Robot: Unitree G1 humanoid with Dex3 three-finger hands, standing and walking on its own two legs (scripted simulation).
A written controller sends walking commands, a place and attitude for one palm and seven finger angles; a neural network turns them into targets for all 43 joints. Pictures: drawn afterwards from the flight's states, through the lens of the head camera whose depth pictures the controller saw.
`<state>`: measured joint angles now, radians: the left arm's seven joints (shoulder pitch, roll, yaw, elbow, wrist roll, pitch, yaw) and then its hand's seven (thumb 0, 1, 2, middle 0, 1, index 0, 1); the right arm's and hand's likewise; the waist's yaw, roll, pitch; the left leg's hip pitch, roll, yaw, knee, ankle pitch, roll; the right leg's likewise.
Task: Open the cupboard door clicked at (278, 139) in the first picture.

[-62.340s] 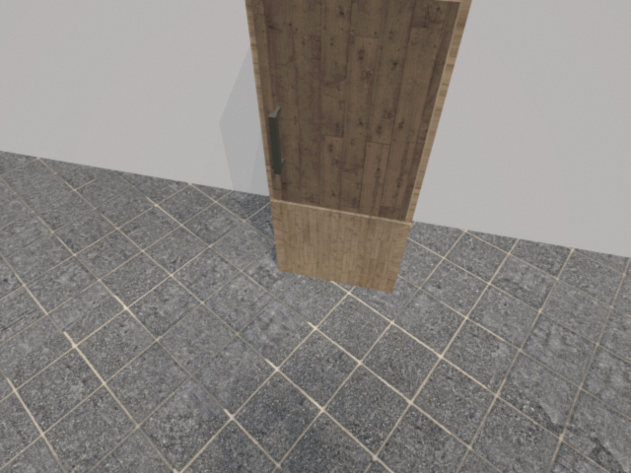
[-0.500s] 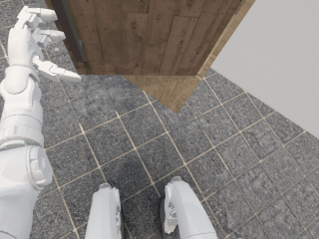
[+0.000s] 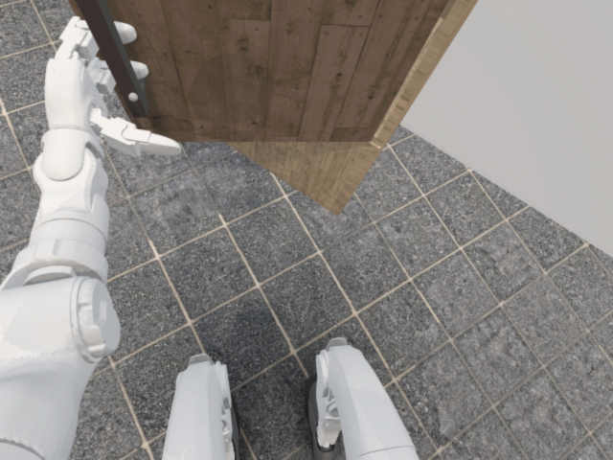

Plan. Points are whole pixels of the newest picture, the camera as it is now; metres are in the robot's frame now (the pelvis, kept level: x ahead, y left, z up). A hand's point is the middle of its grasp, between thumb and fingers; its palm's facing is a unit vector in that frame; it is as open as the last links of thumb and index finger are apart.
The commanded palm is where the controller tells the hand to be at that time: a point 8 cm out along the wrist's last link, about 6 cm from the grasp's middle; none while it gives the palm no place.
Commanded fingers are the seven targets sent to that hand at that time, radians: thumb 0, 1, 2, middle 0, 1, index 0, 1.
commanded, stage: slide the fingers in behind the handle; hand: left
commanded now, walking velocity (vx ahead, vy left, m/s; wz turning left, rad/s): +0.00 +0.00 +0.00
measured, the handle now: (119, 48) +0.59 +0.17 +0.05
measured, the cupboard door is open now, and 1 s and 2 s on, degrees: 38 38 60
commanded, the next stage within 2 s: close the thumb around the handle in 0.42 s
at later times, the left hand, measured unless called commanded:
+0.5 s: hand (132, 98) +0.54 +0.15 +0.04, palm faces -0.01 -1.00 -0.03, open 14.0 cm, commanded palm +0.52 +0.19 +0.04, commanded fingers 0.00 -0.50 0.30 -0.30 -1.20 -0.30 -1.20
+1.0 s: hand (134, 98) +0.54 +0.15 +0.04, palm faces +0.01 -1.00 -0.04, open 7.9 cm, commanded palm +0.51 +0.19 +0.04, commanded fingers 0.00 0.90 0.90 -0.40 -1.35 -0.40 -1.35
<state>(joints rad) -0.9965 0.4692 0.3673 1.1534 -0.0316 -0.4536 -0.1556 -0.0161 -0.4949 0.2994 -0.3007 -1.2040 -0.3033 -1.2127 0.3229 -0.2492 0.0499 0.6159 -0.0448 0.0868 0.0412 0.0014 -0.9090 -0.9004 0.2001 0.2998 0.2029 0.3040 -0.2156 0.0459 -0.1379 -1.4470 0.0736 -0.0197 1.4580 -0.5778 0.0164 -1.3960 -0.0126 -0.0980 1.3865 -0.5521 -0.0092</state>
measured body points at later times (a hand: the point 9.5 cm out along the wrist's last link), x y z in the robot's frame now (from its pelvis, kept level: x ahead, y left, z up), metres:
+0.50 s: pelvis +0.00 +0.00 +0.00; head +0.18 +0.03 +0.41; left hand +0.53 +0.21 +0.04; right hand +0.02 -0.26 -0.11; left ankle +0.04 +0.11 -0.58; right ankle +0.04 -0.12 -0.58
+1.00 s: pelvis +0.00 +0.00 +0.00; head +0.18 +0.02 +0.42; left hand +0.53 +0.21 +0.05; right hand +0.02 -0.26 -0.11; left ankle +0.04 +0.11 -0.58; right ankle +0.04 -0.12 -0.58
